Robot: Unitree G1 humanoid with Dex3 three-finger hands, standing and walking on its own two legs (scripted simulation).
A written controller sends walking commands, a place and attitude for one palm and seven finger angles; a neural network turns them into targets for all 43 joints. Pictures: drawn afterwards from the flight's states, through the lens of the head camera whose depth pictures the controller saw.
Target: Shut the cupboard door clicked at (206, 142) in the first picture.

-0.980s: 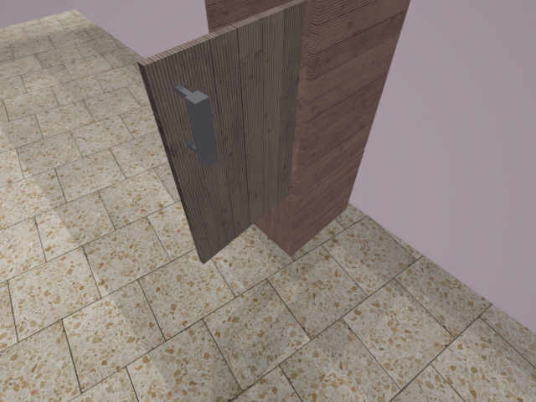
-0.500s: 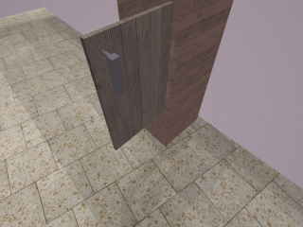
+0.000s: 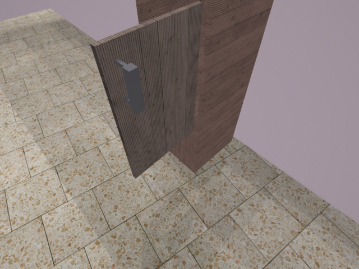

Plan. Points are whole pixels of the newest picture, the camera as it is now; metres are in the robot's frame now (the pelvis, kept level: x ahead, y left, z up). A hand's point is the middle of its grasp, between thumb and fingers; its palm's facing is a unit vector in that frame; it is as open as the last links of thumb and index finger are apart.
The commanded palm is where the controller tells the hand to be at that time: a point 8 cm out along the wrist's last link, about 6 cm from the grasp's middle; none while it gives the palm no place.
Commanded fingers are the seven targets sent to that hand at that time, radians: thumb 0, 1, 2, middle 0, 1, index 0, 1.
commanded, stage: look at it before walking up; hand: left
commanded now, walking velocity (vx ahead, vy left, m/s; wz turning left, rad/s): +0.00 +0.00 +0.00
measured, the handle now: (128, 86) +0.52 +0.16 +0.12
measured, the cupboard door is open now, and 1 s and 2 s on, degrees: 93 93 93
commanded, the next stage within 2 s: walk to a spot facing it in 0.06 s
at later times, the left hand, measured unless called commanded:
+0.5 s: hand out of the picture +0.04 +0.20 -0.18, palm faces -0.10 -0.96 -0.25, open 7.4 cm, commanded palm none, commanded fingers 0.00 0.90 0.90 -0.20 -0.30 -0.20 -0.30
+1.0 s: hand out of the picture +0.07 +0.17 -0.17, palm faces -0.33 -0.91 -0.26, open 7.4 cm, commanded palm none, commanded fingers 0.00 0.90 0.90 -0.20 -0.30 -0.20 -0.30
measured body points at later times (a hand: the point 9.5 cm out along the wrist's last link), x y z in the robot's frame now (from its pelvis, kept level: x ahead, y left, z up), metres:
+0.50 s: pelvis -0.02 +0.00 -0.01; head +0.01 -0.01 +0.43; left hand +0.05 +0.25 -0.16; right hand +0.00 -0.26 -0.17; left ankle +0.00 +0.12 -0.75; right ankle -0.06 -0.08 -0.75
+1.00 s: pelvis -0.04 -0.01 -0.01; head +0.02 -0.03 +0.44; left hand +0.09 +0.22 -0.15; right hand -0.02 -0.29 -0.14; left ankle +0.00 +0.15 -0.72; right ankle -0.06 -0.10 -0.75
